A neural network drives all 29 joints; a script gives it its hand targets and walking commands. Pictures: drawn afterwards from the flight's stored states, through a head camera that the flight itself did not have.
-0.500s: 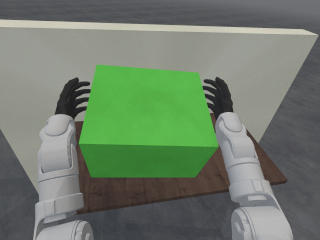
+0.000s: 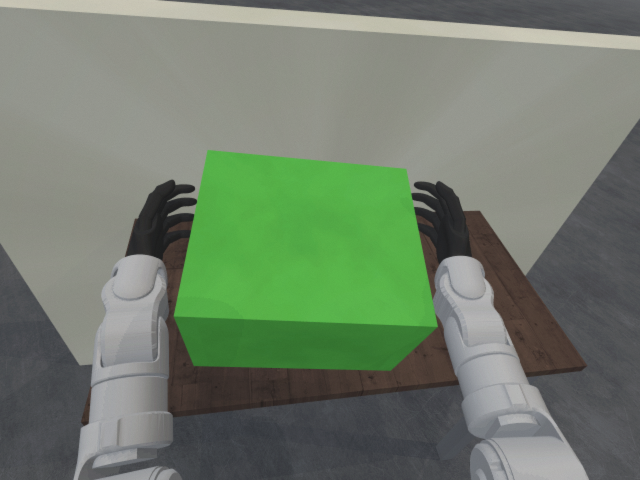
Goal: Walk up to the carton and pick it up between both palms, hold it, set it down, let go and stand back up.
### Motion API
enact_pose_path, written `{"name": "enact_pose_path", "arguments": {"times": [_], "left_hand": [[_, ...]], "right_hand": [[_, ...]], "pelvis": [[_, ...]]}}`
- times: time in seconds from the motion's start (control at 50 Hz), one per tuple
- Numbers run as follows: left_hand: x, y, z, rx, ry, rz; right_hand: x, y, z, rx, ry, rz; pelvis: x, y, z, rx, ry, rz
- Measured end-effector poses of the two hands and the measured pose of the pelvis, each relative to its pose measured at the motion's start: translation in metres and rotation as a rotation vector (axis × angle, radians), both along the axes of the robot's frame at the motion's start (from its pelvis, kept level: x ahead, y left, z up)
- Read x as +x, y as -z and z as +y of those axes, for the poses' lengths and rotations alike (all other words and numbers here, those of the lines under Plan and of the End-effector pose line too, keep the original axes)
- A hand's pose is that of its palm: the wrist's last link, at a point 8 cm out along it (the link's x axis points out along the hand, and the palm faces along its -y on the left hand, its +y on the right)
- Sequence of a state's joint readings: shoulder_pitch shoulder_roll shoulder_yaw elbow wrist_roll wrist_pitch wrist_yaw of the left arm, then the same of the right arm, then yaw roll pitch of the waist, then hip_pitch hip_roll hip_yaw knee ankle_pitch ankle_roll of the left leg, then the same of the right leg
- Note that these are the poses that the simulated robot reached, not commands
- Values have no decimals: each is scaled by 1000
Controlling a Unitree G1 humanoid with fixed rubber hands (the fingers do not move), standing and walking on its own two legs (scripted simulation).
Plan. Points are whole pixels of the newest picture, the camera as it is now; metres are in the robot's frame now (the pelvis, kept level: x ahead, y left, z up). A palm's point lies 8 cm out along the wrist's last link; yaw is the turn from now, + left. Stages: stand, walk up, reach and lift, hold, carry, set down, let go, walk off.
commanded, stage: set down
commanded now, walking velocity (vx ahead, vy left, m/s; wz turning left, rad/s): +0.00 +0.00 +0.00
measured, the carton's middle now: (302, 264) +0.38 +0.01 +0.09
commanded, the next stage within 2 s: none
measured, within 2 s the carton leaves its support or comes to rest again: neither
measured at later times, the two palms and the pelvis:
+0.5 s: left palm (146, 269) +0.35 +0.20 +0.10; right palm (431, 262) +0.37 -0.16 +0.11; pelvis -0.01 +0.00 +0.00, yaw +0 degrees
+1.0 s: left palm (156, 285) +0.37 +0.21 +0.05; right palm (417, 272) +0.39 -0.16 +0.07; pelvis +0.00 +0.00 +0.00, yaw -1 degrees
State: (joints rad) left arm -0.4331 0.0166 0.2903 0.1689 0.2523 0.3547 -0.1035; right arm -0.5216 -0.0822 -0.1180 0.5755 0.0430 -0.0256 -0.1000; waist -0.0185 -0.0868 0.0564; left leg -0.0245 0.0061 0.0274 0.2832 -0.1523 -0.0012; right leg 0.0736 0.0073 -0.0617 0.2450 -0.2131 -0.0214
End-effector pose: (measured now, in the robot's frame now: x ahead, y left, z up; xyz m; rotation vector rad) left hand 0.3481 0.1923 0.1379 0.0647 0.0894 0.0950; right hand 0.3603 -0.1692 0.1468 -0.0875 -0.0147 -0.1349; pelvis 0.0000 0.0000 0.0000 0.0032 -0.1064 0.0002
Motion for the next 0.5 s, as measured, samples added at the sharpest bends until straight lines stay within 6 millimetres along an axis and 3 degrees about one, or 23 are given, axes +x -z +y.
{"name": "enact_pose_path", "arguments": {"times": [0.2, 0.36, 0.5], "left_hand": [[-12, 31, 11, -9, -25, 87], [-3, 16, 14, 1, -17, 29], [4, 41, 13, -45, -2, 113]], "right_hand": [[0, 32, 11, 15, -25, 81], [4, 21, 15, 10, -12, 19], [5, 35, 13, -34, -2, 100]], "pelvis": [[-3, 0, -1, -1, -12, 13], [-10, -1, 2, -3, -12, 43], [-11, -1, 5, 0, 2, 39]]}}
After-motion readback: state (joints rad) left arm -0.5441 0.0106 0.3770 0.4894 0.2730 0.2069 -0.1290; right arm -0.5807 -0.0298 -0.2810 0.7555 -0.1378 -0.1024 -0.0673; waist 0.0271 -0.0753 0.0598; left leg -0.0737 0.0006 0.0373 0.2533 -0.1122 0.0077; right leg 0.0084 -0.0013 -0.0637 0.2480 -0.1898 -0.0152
